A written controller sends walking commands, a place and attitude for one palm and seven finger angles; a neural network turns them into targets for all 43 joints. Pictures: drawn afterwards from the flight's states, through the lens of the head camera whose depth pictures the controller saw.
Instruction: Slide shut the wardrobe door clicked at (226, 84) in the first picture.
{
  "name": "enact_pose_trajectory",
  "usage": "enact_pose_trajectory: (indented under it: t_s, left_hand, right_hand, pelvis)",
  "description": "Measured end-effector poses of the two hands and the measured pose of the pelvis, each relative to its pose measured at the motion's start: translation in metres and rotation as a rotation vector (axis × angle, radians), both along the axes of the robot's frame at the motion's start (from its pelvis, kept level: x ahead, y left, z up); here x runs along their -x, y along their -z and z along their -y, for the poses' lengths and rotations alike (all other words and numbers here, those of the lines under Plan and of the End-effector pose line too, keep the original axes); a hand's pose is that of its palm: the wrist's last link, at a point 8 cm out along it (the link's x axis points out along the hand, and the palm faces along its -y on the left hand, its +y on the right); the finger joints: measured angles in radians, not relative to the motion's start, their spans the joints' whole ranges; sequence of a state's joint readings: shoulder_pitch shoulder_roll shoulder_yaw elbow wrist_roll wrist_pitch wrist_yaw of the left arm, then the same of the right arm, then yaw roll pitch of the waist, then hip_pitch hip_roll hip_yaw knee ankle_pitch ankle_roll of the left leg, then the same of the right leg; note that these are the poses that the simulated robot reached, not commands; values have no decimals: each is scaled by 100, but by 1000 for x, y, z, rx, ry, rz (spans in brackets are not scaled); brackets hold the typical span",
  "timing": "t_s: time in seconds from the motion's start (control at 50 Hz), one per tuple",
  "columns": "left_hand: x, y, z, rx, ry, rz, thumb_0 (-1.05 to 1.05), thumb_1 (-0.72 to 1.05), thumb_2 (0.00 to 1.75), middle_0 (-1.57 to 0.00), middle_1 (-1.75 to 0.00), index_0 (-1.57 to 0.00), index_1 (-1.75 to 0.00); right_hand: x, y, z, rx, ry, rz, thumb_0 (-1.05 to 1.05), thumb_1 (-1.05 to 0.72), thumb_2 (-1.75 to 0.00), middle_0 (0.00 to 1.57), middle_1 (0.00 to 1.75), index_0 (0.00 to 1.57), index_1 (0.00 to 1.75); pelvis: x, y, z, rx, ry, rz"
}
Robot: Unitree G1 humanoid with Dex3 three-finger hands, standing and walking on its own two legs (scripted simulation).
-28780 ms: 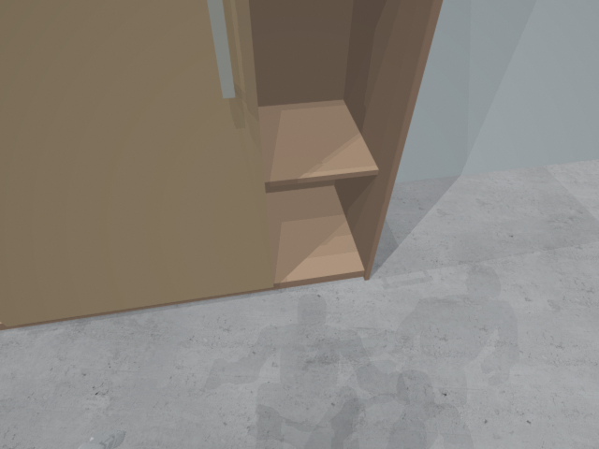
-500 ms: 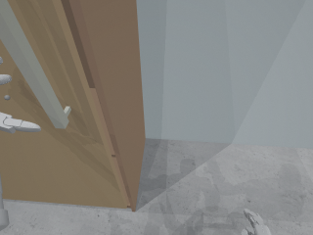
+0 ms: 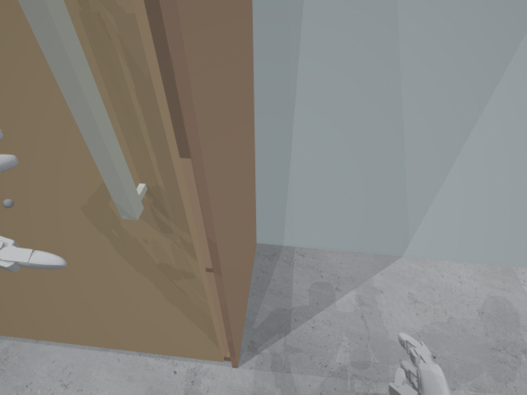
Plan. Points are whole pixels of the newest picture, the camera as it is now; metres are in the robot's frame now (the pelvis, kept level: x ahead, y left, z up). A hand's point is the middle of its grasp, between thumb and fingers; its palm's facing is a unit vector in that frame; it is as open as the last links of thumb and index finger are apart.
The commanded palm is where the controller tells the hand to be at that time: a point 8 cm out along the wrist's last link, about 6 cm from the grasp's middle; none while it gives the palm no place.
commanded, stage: slip the hand off the handle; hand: left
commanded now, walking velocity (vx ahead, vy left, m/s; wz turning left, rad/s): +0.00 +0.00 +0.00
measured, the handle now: (100, 109) +0.35 +0.26 +0.28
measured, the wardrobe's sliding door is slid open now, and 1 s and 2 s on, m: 0.03 0.03 0.03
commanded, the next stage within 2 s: draw the hand back to the body in 0.22 s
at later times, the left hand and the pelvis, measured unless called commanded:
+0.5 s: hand (24, 238) +0.20 +0.29 +0.21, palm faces +0.33 -0.92 -0.20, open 14.7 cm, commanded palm +0.14 +0.34 +0.22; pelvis +0.00 +0.00 +0.00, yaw +2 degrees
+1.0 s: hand (49, 266) +0.18 +0.27 +0.18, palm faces +0.48 -0.82 -0.32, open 13.9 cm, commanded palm +0.13 +0.30 +0.20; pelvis -0.01 -0.03 +0.01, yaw +1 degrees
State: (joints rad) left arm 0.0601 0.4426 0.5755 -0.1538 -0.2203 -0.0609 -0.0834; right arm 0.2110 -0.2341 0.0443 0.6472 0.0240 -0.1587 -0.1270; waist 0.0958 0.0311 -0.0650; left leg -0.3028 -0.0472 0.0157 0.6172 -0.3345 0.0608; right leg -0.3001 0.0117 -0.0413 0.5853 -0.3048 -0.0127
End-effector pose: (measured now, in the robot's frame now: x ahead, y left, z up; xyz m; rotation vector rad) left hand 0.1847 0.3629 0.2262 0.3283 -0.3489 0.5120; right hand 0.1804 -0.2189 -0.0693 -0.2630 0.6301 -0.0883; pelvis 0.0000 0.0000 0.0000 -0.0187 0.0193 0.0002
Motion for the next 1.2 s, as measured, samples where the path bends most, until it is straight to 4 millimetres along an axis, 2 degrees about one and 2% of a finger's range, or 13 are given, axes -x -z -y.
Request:
enact_pose_trajectory:
  t_s: [0.18,0.34,0.4,0.52,0.6,0.7,0.78,0.86,0.94,1.08,1.2]
  left_hand:
    - [24,0,14,-1,36,-9,-2,-56,20,-25,-115,-26,-115]
    - [38,-1,20,-12,28,-21,-2,-56,20,-26,-115,-26,-115]
    - [37,1,20,27,59,-46,-2,-56,20,-25,-115,-26,-115]
    - [20,15,28,126,207,-218,-2,-56,20,-25,-115,-26,-115]
    - [12,15,36,157,313,-291,-2,-56,20,-25,-115,-25,-115]
    - [15,8,38,187,383,-292,-2,-55,20,-25,-115,-26,-115]
    - [23,12,35,221,341,-284,-2,-55,20,-25,-115,-26,-115]
    - [31,26,43,248,314,-314,-2,-52,22,-25,-113,-25,-113]
    - [38,28,53,74,86,-275,-2,-44,26,-25,-108,-25,-108]
    - [51,25,67,-52,-70,-179,-1,-23,36,-24,-96,-24,-96]
    - [45,21,70,-107,-86,-164,-1,-3,46,-24,-84,-24,-84]
  right_hand:
    - [-28,-16,-26,-14,-72,86,1,-90,-90,20,30,21,30]
    - [-27,-15,-33,-25,-100,82,1,-90,-90,20,30,21,30]
    - [-22,-11,-31,-30,-91,63,1,-90,-90,20,30,21,30]
    - [-13,-10,-19,-38,-36,70,1,-90,-90,20,30,21,31]
    - [-14,-17,-8,-52,-11,118,1,-90,-90,20,30,21,30]
    - [-19,-30,4,-69,-10,189,1,-90,-90,20,30,20,30]
    - [-24,-38,12,-75,-26,226,1,-90,-90,20,30,20,30]
    - [-27,-40,18,-74,-41,241,1,-90,-90,20,30,20,30]
    - [-25,-39,21,-50,-85,232,1,-91,-90,20,30,20,30]
    - [-5,-17,25,-49,-68,110,1,-90,-90,20,30,20,30]
    - [10,5,23,-74,-19,7,1,-90,-90,20,30,20,30]
  pelvis:
    - [-1,-1,-5,1,-13,23]
    - [0,-1,-3,1,-20,29]
    - [1,-2,-2,1,-25,33]
    - [0,-5,2,3,-28,53]
    - [-3,-6,5,2,-21,68]
    - [-6,-7,12,0,-15,78]
    - [-4,-6,17,-1,-16,80]
    - [-2,-5,22,-1,-21,79]
    - [4,-5,27,1,-25,73]
    - [6,-7,30,0,-18,64]
    - [0,-9,26,-8,-14,66]
